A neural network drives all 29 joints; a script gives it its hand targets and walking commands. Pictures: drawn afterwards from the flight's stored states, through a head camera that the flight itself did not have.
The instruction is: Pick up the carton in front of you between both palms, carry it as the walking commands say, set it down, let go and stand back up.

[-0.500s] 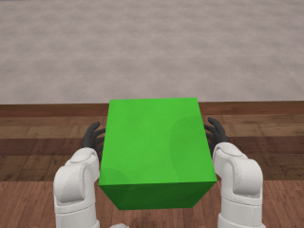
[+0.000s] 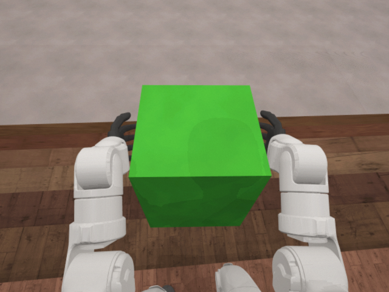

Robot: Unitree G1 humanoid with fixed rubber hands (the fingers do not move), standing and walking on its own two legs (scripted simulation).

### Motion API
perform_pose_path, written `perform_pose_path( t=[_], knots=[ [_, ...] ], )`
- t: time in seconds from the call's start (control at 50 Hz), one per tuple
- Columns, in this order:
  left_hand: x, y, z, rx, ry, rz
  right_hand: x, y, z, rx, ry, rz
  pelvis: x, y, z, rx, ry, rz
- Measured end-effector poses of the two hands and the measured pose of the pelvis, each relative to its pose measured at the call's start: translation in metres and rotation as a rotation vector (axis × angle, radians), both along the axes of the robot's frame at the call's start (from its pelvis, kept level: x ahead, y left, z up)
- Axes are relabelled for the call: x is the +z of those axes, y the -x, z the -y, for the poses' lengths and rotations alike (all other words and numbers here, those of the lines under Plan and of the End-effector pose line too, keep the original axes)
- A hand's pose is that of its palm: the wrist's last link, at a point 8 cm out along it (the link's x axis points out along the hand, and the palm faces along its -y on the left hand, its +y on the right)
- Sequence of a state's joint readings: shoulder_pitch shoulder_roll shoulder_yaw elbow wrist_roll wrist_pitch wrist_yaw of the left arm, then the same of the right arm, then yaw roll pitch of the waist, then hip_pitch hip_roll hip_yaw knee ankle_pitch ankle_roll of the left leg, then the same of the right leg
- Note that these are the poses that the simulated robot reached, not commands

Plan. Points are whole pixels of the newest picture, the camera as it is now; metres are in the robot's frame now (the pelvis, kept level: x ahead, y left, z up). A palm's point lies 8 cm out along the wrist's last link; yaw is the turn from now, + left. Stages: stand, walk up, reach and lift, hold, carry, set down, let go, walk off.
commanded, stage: carry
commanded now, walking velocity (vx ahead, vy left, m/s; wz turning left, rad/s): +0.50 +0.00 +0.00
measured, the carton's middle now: (195, 162) +0.38 -0.01 +0.02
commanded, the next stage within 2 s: none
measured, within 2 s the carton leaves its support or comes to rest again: neither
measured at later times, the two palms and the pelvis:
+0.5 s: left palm (131, 64) +0.60 +0.13 +0.09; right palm (252, 59) +0.63 -0.17 +0.09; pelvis +0.25 -0.05 -0.04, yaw +0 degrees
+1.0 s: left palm (158, 74) +0.90 +0.08 -0.18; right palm (231, 73) +0.90 -0.21 -0.17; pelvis +0.55 -0.06 -0.26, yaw +3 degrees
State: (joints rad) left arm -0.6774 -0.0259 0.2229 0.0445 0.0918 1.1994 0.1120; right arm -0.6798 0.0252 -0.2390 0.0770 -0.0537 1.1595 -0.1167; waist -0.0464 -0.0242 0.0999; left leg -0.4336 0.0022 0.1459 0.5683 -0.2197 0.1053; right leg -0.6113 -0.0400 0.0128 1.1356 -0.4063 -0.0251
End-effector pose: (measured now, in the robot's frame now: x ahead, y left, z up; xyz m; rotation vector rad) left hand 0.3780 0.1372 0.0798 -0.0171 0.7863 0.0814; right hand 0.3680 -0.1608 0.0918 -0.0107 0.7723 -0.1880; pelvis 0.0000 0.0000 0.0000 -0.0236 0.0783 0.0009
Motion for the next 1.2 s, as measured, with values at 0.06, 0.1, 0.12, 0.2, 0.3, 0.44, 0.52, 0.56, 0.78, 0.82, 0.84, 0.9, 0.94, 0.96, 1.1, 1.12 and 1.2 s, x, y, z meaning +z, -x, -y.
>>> perform_pose_path(
  t=[0.06,0.1,0.12,0.2,0.3,0.44,0.52,0.56,0.78,0.82,0.84,0.9,0.94,0.96,1.1,1.12,1.2],
  knots=[
    [0.006,-0.028,0.000,0.021,0.011,0.032,0.007,-0.031,0.000,-0.004,-0.014,0.034,0.003,-0.029,0.004,0.007,-0.001,-0.011],
    [0.011,-0.045,0.001,0.034,0.011,0.051,0.011,-0.051,0.001,0.002,-0.023,0.054,0.004,-0.050,0.009,0.013,-0.004,-0.013],
    [0.014,-0.053,0.002,0.041,0.008,0.063,0.013,-0.062,0.002,0.008,-0.028,0.065,0.003,-0.061,0.012,0.016,-0.007,-0.013],
    [0.031,-0.091,0.007,0.066,-0.019,0.127,0.022,-0.106,0.007,0.043,-0.045,0.128,-0.008,-0.106,0.025,0.021,-0.020,-0.009],
    [0.033,-0.131,0.009,0.103,-0.050,0.136,0.019,-0.161,0.009,0.103,-0.050,0.137,-0.026,-0.155,0.042,0.012,-0.010,0.008],
    [0.017,-0.191,0.011,0.103,-0.050,0.067,0.007,-0.226,0.011,0.104,-0.048,0.067,-0.027,-0.220,0.050,0.007,-0.031,0.020],
    [0.008,-0.239,0.010,0.091,-0.061,0.098,-0.004,-0.271,0.010,0.098,-0.053,0.098,-0.050,-0.267,0.046,-0.002,-0.027,0.032],
    [-0.005,-0.267,0.010,0.081,-0.056,0.107,-0.017,-0.295,0.010,0.089,-0.046,0.107,-0.070,-0.295,0.043,0.006,-0.023,0.044],
    [-0.161,-0.404,0.041,-0.031,-0.038,0.003,-0.170,-0.397,0.041,0.005,-0.003,0.000,-0.199,-0.419,0.025,0.027,-0.036,0.072],
    [-0.184,-0.421,0.039,-0.016,-0.032,-0.032,-0.194,-0.416,0.039,0.011,-0.009,-0.033,-0.208,-0.437,0.027,0.019,-0.036,0.061],
    [-0.194,-0.431,0.038,-0.009,-0.031,-0.042,-0.205,-0.427,0.039,0.016,-0.010,-0.043,-0.212,-0.447,0.028,0.016,-0.035,0.055],
    [-0.219,-0.462,0.038,0.012,-0.025,-0.042,-0.229,-0.463,0.039,0.026,-0.014,-0.043,-0.225,-0.479,0.036,0.021,-0.029,0.043],
    [-0.235,-0.485,0.042,0.021,-0.014,-0.023,-0.242,-0.488,0.043,0.028,-0.010,-0.023,-0.238,-0.504,0.043,0.033,-0.031,0.041],
    [-0.243,-0.497,0.045,0.025,-0.009,-0.012,-0.249,-0.501,0.046,0.028,-0.008,-0.012,-0.246,-0.517,0.047,0.037,-0.037,0.042],
    [-0.290,-0.585,0.058,0.092,-0.052,0.124,-0.300,-0.617,0.058,0.111,-0.035,0.124,-0.328,-0.627,0.080,0.020,-0.067,0.092],
    [-0.298,-0.595,0.056,0.105,-0.061,0.132,-0.308,-0.633,0.056,0.129,-0.039,0.132,-0.338,-0.638,0.085,0.016,-0.056,0.092],
    [-0.337,-0.633,0.054,0.141,-0.053,0.089,-0.344,-0.682,0.053,0.166,-0.028,0.090,-0.366,-0.680,0.104,0.018,-0.056,0.072]
  ],
)
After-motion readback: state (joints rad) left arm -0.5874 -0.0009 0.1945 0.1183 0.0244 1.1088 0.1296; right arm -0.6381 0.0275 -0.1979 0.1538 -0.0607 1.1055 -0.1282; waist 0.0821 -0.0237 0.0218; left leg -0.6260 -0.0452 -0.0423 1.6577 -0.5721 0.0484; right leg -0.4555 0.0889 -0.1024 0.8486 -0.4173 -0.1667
